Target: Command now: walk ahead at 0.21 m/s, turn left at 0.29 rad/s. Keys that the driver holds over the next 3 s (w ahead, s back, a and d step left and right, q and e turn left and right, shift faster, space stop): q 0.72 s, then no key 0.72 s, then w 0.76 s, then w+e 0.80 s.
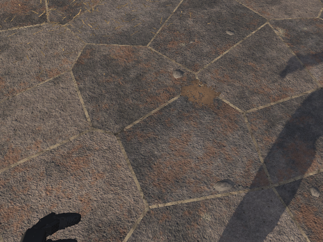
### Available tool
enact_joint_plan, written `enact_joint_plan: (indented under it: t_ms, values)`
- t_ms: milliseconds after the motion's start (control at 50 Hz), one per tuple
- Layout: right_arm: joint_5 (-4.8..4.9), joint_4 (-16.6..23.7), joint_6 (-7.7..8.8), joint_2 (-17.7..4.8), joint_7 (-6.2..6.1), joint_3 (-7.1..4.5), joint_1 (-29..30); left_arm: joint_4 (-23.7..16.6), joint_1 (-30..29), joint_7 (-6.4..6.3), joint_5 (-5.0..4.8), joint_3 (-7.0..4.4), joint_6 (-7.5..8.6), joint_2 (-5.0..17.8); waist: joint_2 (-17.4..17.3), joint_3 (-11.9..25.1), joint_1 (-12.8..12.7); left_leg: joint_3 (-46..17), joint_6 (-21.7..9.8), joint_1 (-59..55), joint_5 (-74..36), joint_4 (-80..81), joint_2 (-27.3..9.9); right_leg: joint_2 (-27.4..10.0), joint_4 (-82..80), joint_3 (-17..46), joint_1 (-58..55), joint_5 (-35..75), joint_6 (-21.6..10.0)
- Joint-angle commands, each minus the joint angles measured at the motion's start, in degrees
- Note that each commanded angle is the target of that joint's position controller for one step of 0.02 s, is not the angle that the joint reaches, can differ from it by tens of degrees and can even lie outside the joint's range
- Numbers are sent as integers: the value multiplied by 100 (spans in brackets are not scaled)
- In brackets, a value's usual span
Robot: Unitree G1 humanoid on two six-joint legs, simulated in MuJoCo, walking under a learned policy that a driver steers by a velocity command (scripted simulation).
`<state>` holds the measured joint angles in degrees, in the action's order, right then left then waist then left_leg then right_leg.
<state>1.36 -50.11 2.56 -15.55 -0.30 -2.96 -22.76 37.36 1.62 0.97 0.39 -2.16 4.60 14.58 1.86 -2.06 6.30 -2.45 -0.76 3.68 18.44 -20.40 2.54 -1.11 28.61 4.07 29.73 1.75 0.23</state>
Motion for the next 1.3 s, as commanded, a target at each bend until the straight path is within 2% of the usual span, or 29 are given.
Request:
enact_joint_plan:
  t_ms: [20,40,60,80,100,160,260,340,420,440,460,480,500,540,600,700,860,880,900,920,940,980,1020,1100,1160,1200,1220,1260,1300]
  values:
    - [1,501,30,-883,-75,-204,456,-112,900,-86,99,-357,98,961,-586,810,-863,-761,-324,721,-2981,-1119,-734,-154,-543,12,-2161,1356,-342]
    - [-161,717,73,-505,-65,-82,382,-117,1484,-171,228,-441,65,1396,357,1583,-994,-459,-16,1878,-855,-2688,-235,-1432,15,983,-3771,3762,-826]
    - [-89,608,66,-231,-58,33,-650,-151,1539,-157,197,-409,-74,1348,1529,2563,-739,-270,218,2880,2538,-4206,108,-2704,171,2215,-4768,4356,-1730]
    - [1,489,-21,-805,-63,-114,-636,-195,1448,-140,77,-355,-191,1033,994,2529,-845,-463,321,3042,2291,-4814,-161,-2433,-176,2247,-4274,2874,-1714]
    - [46,588,-128,-933,-96,-190,-148,-202,1131,-154,7,-284,-246,805,703,1798,-811,-265,397,3427,1902,-5034,-317,-2104,-417,1735,-3704,1747,-1523]
    - [-33,668,-520,-756,-237,-240,48,-126,250,-158,95,-244,-306,732,712,776,-434,-41,612,2797,1001,-4842,-606,-1536,-1235,714,-1619,-70,-1309]
    - [-100,977,-591,-515,-178,-209,416,55,5,-251,90,-310,-258,810,582,730,-419,144,480,2213,193,-3616,-742,-1547,-1455,-96,-1270,-157,-1391]
    - [-88,1202,-601,-642,-21,-218,751,215,90,-266,5,-390,-356,1052,560,805,-524,333,287,1775,13,-2722,-717,-1764,-1350,-268,-1538,-227,-1346]
    - [-130,1159,-609,-791,56,-329,473,431,230,-246,-168,-402,-469,1018,298,715,-347,574,-165,818,-661,-1119,-387,-1526,-480,-681,-1426,-1023,-710]
    - [-154,1179,-596,-1130,1,-432,364,548,526,-225,-114,-356,-507,777,-592,523,-414,-282,-473,459,-1615,-302,-819,-1057,568,-1165,-885,-1774,-205]
    - [-140,1408,-592,-1736,-118,-526,488,335,563,-190,155,-262,-522,504,-2345,359,-677,-2286,-1331,-78,-3235,-23,-2195,-141,2353,-1498,690,-3835,432]
    - [-362,1500,-465,-1738,-50,-503,401,160,-87,-251,107,-349,-499,772,-1833,572,-201,-2769,-1960,449,-2716,309,-2442,154,3328,-468,973,-4062,378]
    - [-388,1494,-341,-1608,-17,-470,600,175,-160,-287,-25,-405,-511,900,-1298,491,-325,-2311,-1725,560,-2201,365,-2137,39,3664,-193,1000,-3548,258]
    - [-151,1590,-276,-1220,-73,-371,1196,420,165,-378,-4,-465,-557,920,-908,501,-608,-1736,-1155,568,-1806,238,-1694,-84,3596,-58,987,-2691,224]
    - [-150,1679,-307,-1044,-163,-282,1261,458,325,-361,-4,-471,-509,843,-919,750,-704,-1495,-1126,559,-2399,125,-1438,76,3607,-62,603,-2149,340]
    - [-104,1723,-376,-1202,-233,-362,1083,373,64,-293,-50,-369,-440,660,-996,746,-518,-1788,-1175,251,-2064,-24,-1340,185,2047,64,336,-2023,474]
    - [-76,1761,-486,-1046,-120,-269,1391,490,499,-81,-89,-327,-327,718,-1062,769,-633,-2193,-1065,641,-2453,-488,-1181,215,-12,-167,-1237,-1637,215]
    - [-52,1732,-487,-977,-130,-240,1370,528,632,-62,-44,-325,-301,733,-957,740,-724,-2128,-853,830,-2107,-576,-1015,120,-705,-140,-1704,-870,92]
    - [-122,1707,-460,-799,-136,-183,1197,504,721,-76,60,-363,-292,992,-493,810,-638,-1841,-526,1212,-1269,-954,-710,-509,-871,391,-2237,-252,-133]
    - [-239,1699,-408,-582,-114,-119,822,430,584,-116,122,-411,-324,1378,796,802,-267,-1029,-161,1823,586,-1838,115,-1460,-880,1390,-2567,1108,-683]
    - [-223,1790,-368,-842,-136,-197,1099,481,516,-111,199,-334,-310,1131,1267,643,-438,-645,125,2080,1591,-2394,185,-2032,-1063,2070,-2010,963,-1550]
    - [-130,1645,-394,-1190,-182,-358,1268,449,341,-137,100,-292,-261,986,740,462,-579,-699,381,2312,1469,-3576,60,-1695,-1065,1710,-2070,593,-1527]
    - [-137,1502,-488,-930,-202,-321,1143,478,212,-160,-28,-245,-252,912,578,396,-531,-790,563,2363,1174,-3740,-57,-1442,-923,1284,-2178,710,-1311]
    - [-106,1429,-452,-372,-137,-101,1321,641,319,-166,-17,-207,-405,827,818,535,-701,-73,652,1515,732,-1979,-242,-951,-685,599,-2259,1183,-1119]
    - [-82,1203,-444,-493,-124,-145,1063,770,487,-149,-96,-176,-459,863,731,572,-593,156,470,610,-827,-26,-167,-863,-510,589,-2204,933,-948]
    - [-197,1273,-459,-986,-180,-210,1082,832,726,-91,28,-101,-329,729,4,725,-767,-596,142,-255,-2628,-122,-835,-605,-352,383,-1630,-76,-385]
    - [-217,1142,-463,-1071,-149,-235,1171,895,914,-65,49,-72,-281,563,-850,749,-1027,-575,-160,189,-2054,-436,-853,-184,-526,-76,-1824,-1042,-95]
    - [-272,1152,-394,-616,-55,-129,1238,955,425,-74,49,-96,-299,759,-532,452,-713,-560,-180,668,-1076,-256,-692,-88,-335,-206,-1988,-1173,139]
    - [-262,1071,-310,-663,-55,-125,1214,1029,418,-136,17,-87,-377,708,-562,220,-712,-523,-74,856,-1062,-218,-620,-102,-281,-188,-1930,-985,97]
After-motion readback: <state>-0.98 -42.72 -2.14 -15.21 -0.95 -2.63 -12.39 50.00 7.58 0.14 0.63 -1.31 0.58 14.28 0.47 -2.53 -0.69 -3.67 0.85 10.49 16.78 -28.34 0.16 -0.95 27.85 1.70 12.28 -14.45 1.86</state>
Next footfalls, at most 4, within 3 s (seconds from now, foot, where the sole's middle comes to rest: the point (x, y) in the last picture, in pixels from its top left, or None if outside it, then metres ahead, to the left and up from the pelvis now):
0.02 right None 0.19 -0.12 -0.77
0.44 left None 0.10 0.13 -0.77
0.90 right None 0.19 -0.08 -0.77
1.18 left None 0.04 0.13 -0.77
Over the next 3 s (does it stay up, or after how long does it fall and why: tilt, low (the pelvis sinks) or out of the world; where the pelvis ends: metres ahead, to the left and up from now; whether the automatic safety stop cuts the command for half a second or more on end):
stays up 0.74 0.31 0.01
